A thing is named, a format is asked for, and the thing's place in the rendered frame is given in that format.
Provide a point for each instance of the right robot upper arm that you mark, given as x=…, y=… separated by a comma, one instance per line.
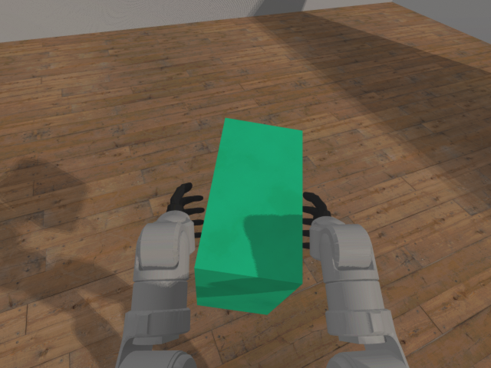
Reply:
x=366, y=359

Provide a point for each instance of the left robot forearm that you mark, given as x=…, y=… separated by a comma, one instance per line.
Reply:
x=161, y=270

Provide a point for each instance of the carton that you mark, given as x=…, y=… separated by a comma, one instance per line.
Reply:
x=250, y=251

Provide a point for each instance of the right robot forearm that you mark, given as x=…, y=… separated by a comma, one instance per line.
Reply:
x=356, y=312

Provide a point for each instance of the left robot hand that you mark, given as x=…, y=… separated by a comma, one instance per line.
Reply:
x=177, y=203

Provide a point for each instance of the right robot hand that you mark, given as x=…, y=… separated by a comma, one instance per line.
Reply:
x=319, y=211

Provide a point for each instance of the left robot upper arm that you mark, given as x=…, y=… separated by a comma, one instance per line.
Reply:
x=158, y=359

